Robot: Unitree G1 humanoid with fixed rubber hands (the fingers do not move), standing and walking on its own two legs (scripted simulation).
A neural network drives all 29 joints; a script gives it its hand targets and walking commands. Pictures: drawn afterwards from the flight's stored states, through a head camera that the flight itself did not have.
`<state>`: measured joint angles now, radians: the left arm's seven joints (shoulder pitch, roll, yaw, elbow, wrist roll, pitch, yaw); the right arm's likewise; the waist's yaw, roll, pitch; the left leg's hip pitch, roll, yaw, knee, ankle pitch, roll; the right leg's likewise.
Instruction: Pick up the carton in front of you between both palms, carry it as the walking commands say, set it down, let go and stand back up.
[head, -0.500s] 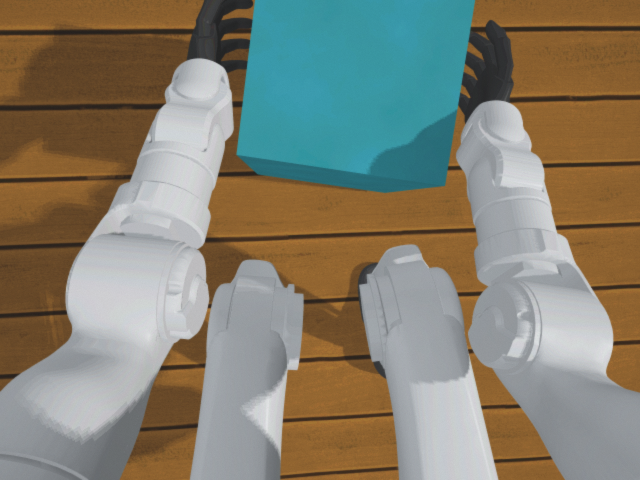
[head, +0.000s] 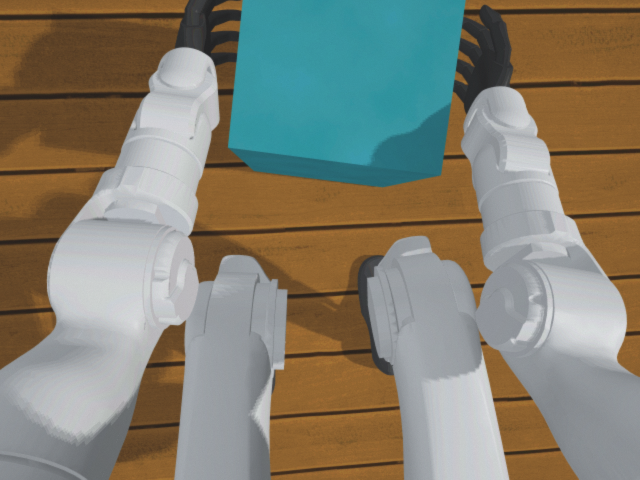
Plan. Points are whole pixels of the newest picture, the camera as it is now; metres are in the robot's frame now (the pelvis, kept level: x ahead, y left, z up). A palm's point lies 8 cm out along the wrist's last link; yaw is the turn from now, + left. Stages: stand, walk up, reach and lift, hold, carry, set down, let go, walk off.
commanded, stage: set down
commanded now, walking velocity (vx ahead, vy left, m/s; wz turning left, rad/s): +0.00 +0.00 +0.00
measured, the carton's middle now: (335, 94) +0.50 -0.04 -0.24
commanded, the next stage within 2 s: let go in 1.56 s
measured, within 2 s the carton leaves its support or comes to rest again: neither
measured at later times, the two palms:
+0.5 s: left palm (169, 72) +0.53 +0.15 -0.19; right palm (511, 111) +0.46 -0.24 -0.18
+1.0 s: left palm out of the picture +0.54 +0.14 -0.02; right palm (621, 55) +0.47 -0.24 -0.02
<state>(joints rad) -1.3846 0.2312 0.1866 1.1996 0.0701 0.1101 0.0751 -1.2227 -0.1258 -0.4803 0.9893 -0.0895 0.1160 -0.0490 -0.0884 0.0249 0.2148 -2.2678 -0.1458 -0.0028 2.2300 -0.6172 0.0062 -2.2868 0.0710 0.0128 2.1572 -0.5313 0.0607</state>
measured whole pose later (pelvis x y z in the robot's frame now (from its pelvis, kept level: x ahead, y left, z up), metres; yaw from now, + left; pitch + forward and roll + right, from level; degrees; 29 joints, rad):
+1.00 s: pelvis +0.01 -0.01 +0.09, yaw +0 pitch +45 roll +0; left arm -1.18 0.34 0.13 1.00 -0.07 0.11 0.04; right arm -1.02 -0.20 -0.26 0.82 0.14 0.09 -0.12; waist -0.09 0.02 -0.02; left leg -2.10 -0.06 0.00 1.91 -0.58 0.01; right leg -2.15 0.05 0.00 1.85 -0.48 0.01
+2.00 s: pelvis +0.09 -0.02 +0.35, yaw +1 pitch +30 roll +1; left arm -0.35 0.17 0.16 0.61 0.05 0.05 0.03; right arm -0.26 -0.20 -0.16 0.56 -0.01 0.03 0.08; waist -0.06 -0.01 -0.08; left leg -1.01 -0.05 -0.06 0.82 -0.34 0.00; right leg -1.05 0.04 0.02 0.81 -0.29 -0.02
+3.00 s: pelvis +0.14 -0.01 +0.40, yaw +0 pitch +1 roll +0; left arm 0.29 0.24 0.03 0.63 0.04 -0.02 0.00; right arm 0.27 -0.26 -0.03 0.57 -0.05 -0.01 -0.01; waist 0.00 0.02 -0.03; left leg -0.18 -0.03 -0.03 0.51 -0.34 0.02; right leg -0.23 0.03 0.03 0.51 -0.28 -0.01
